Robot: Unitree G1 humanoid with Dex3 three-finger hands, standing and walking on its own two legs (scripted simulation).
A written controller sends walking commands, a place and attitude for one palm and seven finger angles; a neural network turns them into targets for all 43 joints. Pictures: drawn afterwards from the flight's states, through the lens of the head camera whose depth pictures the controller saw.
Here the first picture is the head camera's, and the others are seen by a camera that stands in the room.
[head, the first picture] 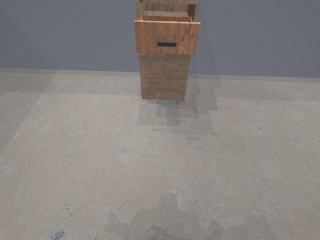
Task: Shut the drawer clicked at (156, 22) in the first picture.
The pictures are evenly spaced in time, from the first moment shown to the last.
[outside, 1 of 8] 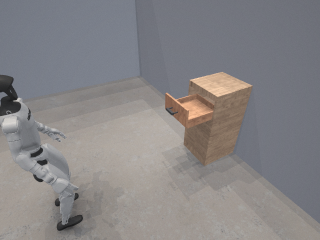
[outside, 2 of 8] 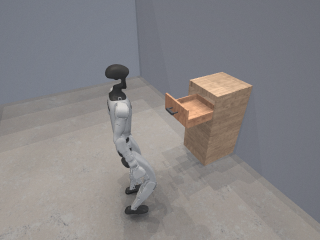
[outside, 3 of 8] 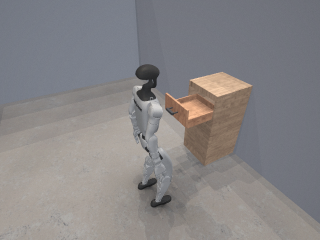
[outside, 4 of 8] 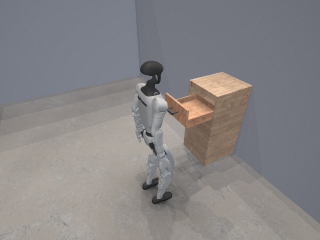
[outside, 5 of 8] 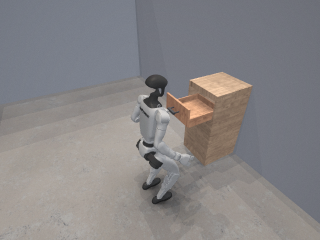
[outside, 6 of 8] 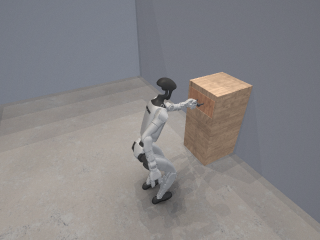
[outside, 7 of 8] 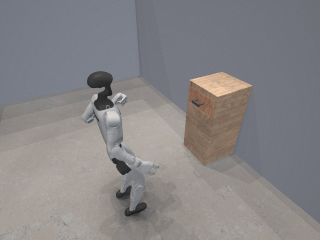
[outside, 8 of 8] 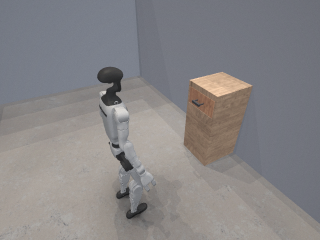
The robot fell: no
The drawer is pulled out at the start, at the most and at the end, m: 0.30 0.30 0.00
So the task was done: yes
